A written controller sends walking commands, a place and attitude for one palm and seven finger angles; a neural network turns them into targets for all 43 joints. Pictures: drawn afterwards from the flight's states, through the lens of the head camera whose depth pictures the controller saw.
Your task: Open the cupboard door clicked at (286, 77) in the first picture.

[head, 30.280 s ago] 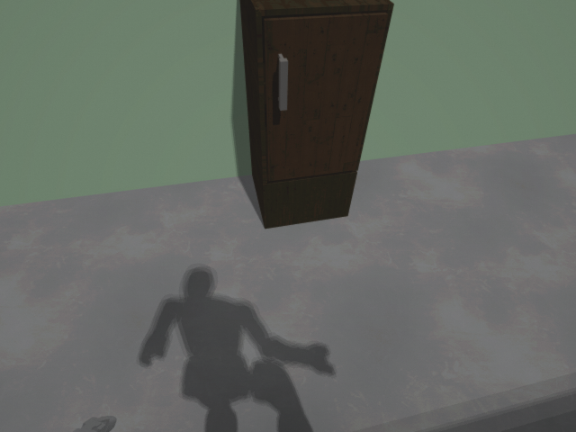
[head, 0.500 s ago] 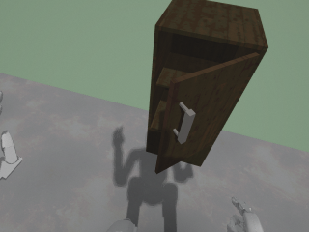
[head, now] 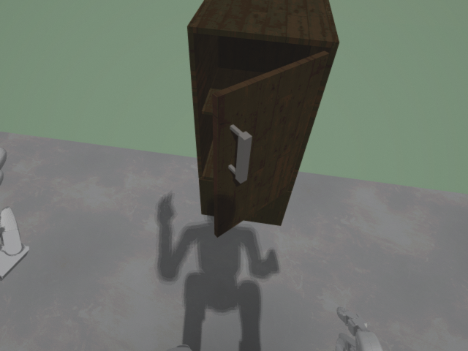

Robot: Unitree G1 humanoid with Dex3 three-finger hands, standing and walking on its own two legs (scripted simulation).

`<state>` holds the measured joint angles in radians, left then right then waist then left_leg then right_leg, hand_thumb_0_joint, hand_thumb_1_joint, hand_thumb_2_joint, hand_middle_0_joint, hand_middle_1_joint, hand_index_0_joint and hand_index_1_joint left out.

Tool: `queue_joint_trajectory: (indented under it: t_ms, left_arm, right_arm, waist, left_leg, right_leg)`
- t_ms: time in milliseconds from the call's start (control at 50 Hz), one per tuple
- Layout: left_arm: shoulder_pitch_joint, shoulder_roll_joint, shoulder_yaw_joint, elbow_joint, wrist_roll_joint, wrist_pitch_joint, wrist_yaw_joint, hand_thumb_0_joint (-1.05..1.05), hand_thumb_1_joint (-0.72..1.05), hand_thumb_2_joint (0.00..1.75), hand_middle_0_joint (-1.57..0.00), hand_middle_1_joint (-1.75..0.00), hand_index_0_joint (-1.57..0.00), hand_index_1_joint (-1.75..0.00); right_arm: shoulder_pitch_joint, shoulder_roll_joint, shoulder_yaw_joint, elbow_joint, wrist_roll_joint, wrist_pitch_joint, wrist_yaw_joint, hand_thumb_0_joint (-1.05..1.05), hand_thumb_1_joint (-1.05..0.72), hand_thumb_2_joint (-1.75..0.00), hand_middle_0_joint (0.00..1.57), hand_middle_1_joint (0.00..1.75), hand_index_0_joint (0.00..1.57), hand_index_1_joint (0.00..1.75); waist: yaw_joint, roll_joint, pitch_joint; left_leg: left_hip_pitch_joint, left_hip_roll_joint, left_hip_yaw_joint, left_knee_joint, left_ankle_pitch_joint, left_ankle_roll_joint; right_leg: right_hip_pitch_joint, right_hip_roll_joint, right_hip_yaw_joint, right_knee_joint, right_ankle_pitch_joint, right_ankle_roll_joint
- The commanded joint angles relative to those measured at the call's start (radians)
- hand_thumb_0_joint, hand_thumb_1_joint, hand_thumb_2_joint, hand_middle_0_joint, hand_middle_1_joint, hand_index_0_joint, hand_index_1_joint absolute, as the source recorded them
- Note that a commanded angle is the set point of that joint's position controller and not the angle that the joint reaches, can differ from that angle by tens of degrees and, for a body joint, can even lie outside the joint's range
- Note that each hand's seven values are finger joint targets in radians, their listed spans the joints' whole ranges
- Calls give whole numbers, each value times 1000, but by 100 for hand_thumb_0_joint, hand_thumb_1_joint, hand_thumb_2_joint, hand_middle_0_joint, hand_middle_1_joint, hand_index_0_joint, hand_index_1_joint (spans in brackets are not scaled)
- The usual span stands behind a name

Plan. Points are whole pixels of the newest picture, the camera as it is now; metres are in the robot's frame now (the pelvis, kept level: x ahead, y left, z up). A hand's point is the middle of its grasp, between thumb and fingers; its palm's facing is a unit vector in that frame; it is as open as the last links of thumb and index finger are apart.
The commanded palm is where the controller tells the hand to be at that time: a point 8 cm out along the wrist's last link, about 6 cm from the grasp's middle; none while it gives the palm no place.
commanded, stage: stop stepping back and stand still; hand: left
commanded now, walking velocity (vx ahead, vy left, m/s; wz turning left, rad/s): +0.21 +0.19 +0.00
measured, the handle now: (237, 154) +0.58 +0.01 -0.03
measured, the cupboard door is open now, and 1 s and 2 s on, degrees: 46 46 46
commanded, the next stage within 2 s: let the arm hang, fingers relaxed in 0.50 s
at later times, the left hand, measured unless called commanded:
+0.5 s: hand (14, 273) +0.17 +0.25 +0.17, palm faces +0.39 -0.77 -0.51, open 7.4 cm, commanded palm +0.13 +0.29 +0.18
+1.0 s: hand out of the picture -0.05 +0.17 -0.18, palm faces +0.04 -0.98 -0.19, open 6.9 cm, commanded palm none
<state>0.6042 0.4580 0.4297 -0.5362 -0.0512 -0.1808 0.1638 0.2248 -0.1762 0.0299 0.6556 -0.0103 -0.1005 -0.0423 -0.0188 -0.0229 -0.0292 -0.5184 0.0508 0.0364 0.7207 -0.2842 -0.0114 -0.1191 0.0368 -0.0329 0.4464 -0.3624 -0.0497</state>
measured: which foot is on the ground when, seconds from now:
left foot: up 0.00-0.14, down 0.16-1.00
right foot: down 0.00-1.00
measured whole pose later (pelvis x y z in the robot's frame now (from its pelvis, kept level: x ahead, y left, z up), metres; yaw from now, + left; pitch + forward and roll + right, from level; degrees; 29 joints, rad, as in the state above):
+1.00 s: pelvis -0.06 -0.01 +0.00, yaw +2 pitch -2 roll -1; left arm 0.31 0.21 0.01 0.98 0.01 0.04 0.02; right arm 0.25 -0.19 0.01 1.03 -0.02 0.04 -0.01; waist -0.01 -0.03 0.05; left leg -0.32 -0.01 -0.05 0.50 -0.13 0.01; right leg -0.16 0.06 -0.06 0.48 -0.29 -0.06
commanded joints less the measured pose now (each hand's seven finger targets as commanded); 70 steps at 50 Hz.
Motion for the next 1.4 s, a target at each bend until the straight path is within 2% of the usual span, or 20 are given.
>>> queue_joint_trajectory:
  t_ms: [0,40,100,200,240,320,400,460,560,580,600,640,680,720,780,800,840,920,1080,1380]
  left_arm:
    - [-70,172,147,-133,-2,-62,24,0,90,90,-20,-30,-20,-30]
    - [-88,140,115,-82,8,-74,21,0,90,90,-20,-30,-20,-30]
    - [-175,148,88,-76,9,-83,24,0,90,90,-20,-30,-20,-30]
    - [-117,198,152,-128,13,-108,25,0,90,90,-20,-30,-20,-30]
    - [-121,176,128,-178,15,-107,15,0,90,90,-20,-30,-20,-30]
    - [-38,164,161,-178,13,-103,18,0,90,90,-20,-30,-20,-30]
    - [30,129,148,-113,-12,-90,14,0,90,90,-20,-30,-20,-30]
    - [-51,121,119,-66,1,-82,16,0,90,90,-20,-30,-20,-30]
    - [-195,120,55,-39,22,-67,3,0,90,90,-20,-30,-20,-30]
    - [-164,-76,-315,663,94,91,-134,0,90,90,-20,-30,-20,-30]
    - [-150,-111,-311,696,86,158,-145,0,90,90,-20,-30,-20,-30]
    - [-177,-151,-326,743,81,188,-144,0,90,90,-20,-30,-20,-30]
    - [-229,-122,-333,857,80,182,-150,0,90,90,-20,-30,-20,-30]
    - [-235,-84,-338,985,84,174,-152,0,90,90,-20,-30,-20,-30]
    - [-334,-45,-360,1156,79,166,-148,0,90,90,-20,-30,-20,-30]
    - [-371,-51,-371,1196,76,170,-144,0,90,90,-20,-30,-20,-30]
    - [-399,-85,-391,1274,69,176,-141,0,90,90,-20,-30,-20,-30]
    - [-302,-133,-387,1432,63,185,-135,0,90,90,-20,-30,-20,-30]
    - [-265,-162,-399,1591,61,186,-138,0,90,90,-20,-30,-20,-30]
    - [-198,-225,-405,1663,57,181,-122,0,90,90,-20,-30,-20,-30]
  right_arm:
    - [-98,-141,-66,-158,18,-55,-21,0,-90,-90,20,30,20,30]
    - [-112,-128,-56,-151,17,-56,-32,0,-90,-90,20,30,20,30]
    - [-95,-159,-76,-134,12,-69,-43,0,-90,-90,20,30,20,30]
    - [-75,-183,-82,-161,5,-66,-41,0,-90,-90,20,30,20,30]
    - [-86,-163,-75,-162,-3,-77,-33,0,-90,-90,20,30,20,30]
    - [-93,-156,-71,-183,9,-81,-28,0,-90,-90,20,30,20,30]
    - [-69,-151,-87,-172,17,-51,-11,0,-90,-90,20,30,20,30]
    - [-65,-138,-67,-156,13,-51,-21,0,-90,-90,20,30,20,30]
    - [-77,-156,-62,-148,10,-67,-55,0,-90,-90,20,30,20,30]
    - [-118,-333,-116,69,11,-85,36,0,-90,-90,20,30,20,30]
    - [-54,-275,-121,77,11,-30,35,0,-90,-90,20,30,20,30]
    - [-50,-250,-93,77,-4,10,30,0,-90,-90,20,30,20,30]
    - [-63,-235,-72,82,-19,32,31,0,-90,-90,20,30,20,30]
    - [-100,-233,-67,94,-22,45,33,0,-90,-90,20,30,20,30]
    - [-113,-185,-59,147,-11,74,37,0,-90,-90,20,30,20,30]
    - [-92,-171,-56,169,-15,88,36,0,-90,-90,20,30,20,30]
    - [-64,-139,-47,225,-17,105,34,0,-90,-90,20,30,20,30]
    - [-32,-124,-43,292,-19,115,20,0,-90,-90,20,30,20,30]
    - [94,-113,-54,388,-16,124,10,0,-90,-90,20,30,20,30]
    - [154,-32,-42,463,-15,117,4,0,-90,-90,20,30,20,30]
  waist:
    - [6,-138,-85]
    - [9,-44,-17]
    - [-3,-37,17]
    - [12,206,-35]
    - [9,238,-26]
    - [18,147,-7]
    - [0,-66,-22]
    - [-10,-60,-27]
    - [10,70,-62]
    - [-11,120,-3]
    - [12,77,-66]
    - [16,76,-73]
    - [22,10,-65]
    - [53,-77,-97]
    - [17,-192,-54]
    - [3,-177,-29]
    - [-20,30,36]
    - [11,253,94]
    - [2,29,109]
    - [11,48,167]
  left_leg:
    - [-58,-9,-5,83,-31,10]
    - [73,-38,43,-34,18,29]
    - [260,-54,50,-199,99,50]
    - [428,115,-227,-284,409,156]
    - [283,186,-314,-428,230,159]
    - [124,87,-137,-375,-31,79]
    - [179,-29,-41,-35,33,7]
    - [221,-15,-45,-170,99,15]
    - [437,55,-123,-281,516,63]
    - [290,71,-198,-177,713,92]
    - [327,88,-175,-211,839,107]
    - [278,163,-261,-267,691,158]
    - [230,164,-311,-325,491,184]
    - [197,118,-266,-290,386,147]
    - [238,-34,-125,-202,143,46]
    - [276,-46,-106,-178,100,34]
    - [349,-30,-103,-207,133,27]
    - [247,18,-192,-344,42,49]
    - [264,21,-196,-376,-63,49]
    - [254,20,-173,-389,13,53]
  right_leg:
    - [113,-292,213,-43,743,-76]
    - [11,-263,176,-50,677,-64]
    - [-103,-235,149,-34,483,-13]
    - [-249,-50,44,194,231,73]
    - [-169,-33,20,269,-131,62]
    - [4,-56,34,-26,56,32]
    - [-125,-268,347,-203,155,-76]
    - [-72,-210,213,-107,380,-32]
    - [-112,-56,81,-11,403,64]
    - [-160,-109,22,177,483,42]
    - [-129,-87,51,184,277,33]
    - [-162,-56,46,249,-72,39]
    - [-139,-56,72,265,-128,38]
    - [-28,-76,89,104,57,27]
    - [-107,-200,229,-87,172,-27]
    - [-155,-219,227,-117,138,-50]
    - [-247,-196,212,-133,47,-55]
    - [-142,-113,146,-126,-2,-16]
    - [-162,-107,132,-169,-113,-21]
    - [-173,-106,123,-137,-44,-18]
